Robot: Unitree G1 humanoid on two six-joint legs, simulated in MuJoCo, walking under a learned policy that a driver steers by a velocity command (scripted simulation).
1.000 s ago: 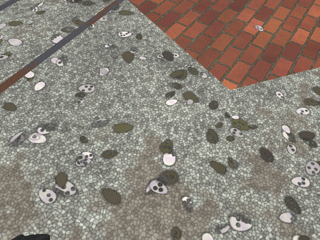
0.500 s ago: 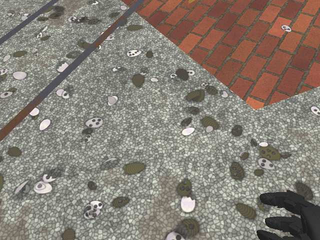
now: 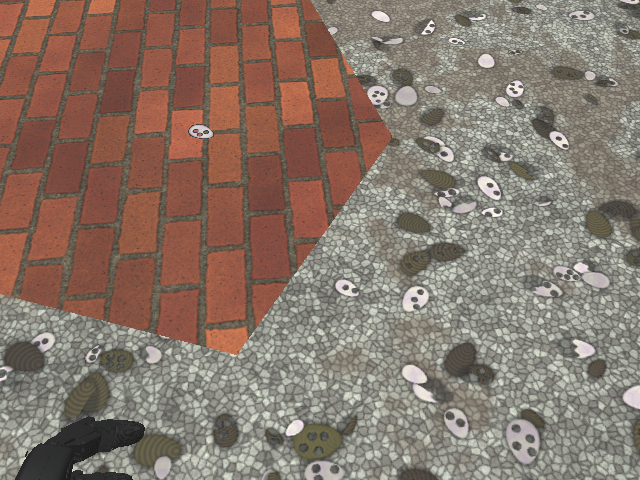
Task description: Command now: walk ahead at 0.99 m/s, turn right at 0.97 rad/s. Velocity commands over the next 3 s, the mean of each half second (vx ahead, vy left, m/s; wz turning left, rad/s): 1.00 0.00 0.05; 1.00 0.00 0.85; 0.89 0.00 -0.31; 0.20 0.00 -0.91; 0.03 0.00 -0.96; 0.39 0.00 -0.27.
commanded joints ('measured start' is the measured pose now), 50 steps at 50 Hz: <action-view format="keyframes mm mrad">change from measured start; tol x32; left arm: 1 415 321 116 33 12 41 49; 37 -112 23 -66 -152 12 -66 40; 43 571 255 44 5 54 -86 114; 50 401 9 6 112 20 -96 72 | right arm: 1 -191 -182 -19 -265 3 -61 5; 17 -429 -90 15 -234 30 -8 70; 22 218 -256 -69 -27 20 26 30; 50 -293 -59 -15 -214 -9 35 66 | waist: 1 203 -36 -401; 9 25 58 68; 20 -120 -109 -180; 23 -42 425 -305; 26 -4 -74 -86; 33 22 28 94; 42 233 71 -315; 44 114 -410 -533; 50 67 -69 -61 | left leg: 1 -977 -72 -279 740 -65 9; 14 -626 29 -117 -316 569 125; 20 -291 -201 -34 -330 273 205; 22 112 -55 -268 -331 105 291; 23 385 188 -931 -519 -24 526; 32 -508 -63 -571 -862 215 357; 41 -219 -73 -574 -335 917 176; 44 -783 -200 -355 458 -157 154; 50 -823 -3 -306 324 45 137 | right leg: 1 1094 -356 922 -404 -191 -280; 7 298 -207 466 -563 94 -109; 15 526 -191 104 -748 615 85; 20 742 -266 15 -145 1440 175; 21 596 -241 -5 213 1323 179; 23 -220 49 139 963 -325 241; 36 129 -130 103 -109 337 257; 41 547 -73 148 -239 125 211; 44 1062 -616 1060 -443 -495 55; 50 534 -375 397 -510 26 97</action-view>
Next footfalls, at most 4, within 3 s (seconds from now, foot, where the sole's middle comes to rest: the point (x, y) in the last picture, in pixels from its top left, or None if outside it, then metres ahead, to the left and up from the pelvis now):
0.42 left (279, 396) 0.61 0.09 -0.73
0.84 right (313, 225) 1.08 0.00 -0.73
1.26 left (163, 172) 1.28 0.41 -0.73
1.62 right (190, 81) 1.68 0.37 -0.73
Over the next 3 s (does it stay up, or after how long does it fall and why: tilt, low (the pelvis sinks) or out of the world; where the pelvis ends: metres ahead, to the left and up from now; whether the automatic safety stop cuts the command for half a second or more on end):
stays up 1.74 0.37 0.05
